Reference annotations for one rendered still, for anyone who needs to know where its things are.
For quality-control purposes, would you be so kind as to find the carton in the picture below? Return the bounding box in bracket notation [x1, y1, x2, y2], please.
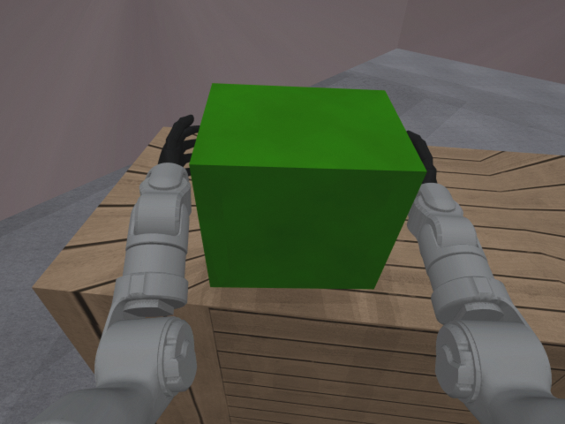
[189, 83, 427, 289]

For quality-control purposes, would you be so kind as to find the right robot upper arm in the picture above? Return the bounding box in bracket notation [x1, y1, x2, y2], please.
[435, 320, 565, 424]

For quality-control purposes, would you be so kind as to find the right robot hand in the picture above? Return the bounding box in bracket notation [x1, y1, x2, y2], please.
[407, 131, 438, 185]

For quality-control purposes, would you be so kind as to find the left robot hand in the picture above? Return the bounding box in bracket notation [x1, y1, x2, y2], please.
[158, 115, 200, 177]

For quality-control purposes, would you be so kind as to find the left robot upper arm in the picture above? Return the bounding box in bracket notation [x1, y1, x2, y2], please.
[27, 316, 197, 424]

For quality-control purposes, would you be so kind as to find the left robot forearm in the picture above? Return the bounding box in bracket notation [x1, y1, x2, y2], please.
[94, 163, 192, 383]

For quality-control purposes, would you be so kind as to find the pedestal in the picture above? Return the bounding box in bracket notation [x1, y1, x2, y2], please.
[32, 127, 565, 424]

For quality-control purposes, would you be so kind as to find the right robot forearm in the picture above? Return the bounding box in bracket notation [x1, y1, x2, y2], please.
[407, 183, 552, 390]

